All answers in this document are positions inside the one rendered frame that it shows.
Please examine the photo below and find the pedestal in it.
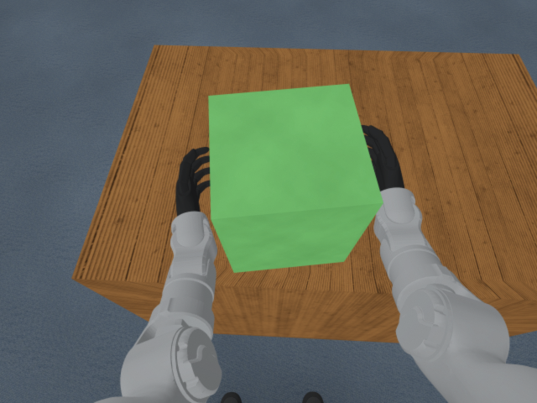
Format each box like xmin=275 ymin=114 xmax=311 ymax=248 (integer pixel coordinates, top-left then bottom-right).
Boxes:
xmin=71 ymin=45 xmax=537 ymax=343

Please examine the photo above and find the right robot forearm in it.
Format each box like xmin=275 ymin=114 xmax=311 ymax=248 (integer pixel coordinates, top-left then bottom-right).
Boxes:
xmin=373 ymin=187 xmax=509 ymax=336

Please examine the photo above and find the robot right upper arm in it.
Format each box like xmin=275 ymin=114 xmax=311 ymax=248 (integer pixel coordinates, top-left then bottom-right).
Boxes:
xmin=396 ymin=287 xmax=537 ymax=403

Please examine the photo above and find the right robot hand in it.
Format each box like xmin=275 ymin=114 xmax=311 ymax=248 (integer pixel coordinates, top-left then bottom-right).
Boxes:
xmin=361 ymin=125 xmax=404 ymax=191

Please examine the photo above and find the carton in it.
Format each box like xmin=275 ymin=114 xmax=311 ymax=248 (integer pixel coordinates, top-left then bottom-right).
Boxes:
xmin=208 ymin=84 xmax=383 ymax=273

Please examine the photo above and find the left robot hand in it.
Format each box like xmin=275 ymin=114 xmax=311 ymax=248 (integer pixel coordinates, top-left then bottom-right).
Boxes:
xmin=175 ymin=147 xmax=210 ymax=217

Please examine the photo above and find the left robot forearm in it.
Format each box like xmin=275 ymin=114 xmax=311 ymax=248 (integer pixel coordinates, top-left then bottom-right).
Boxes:
xmin=120 ymin=212 xmax=217 ymax=395

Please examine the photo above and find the robot left upper arm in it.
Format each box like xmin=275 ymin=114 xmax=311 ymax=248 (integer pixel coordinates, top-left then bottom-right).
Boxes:
xmin=94 ymin=326 xmax=222 ymax=403

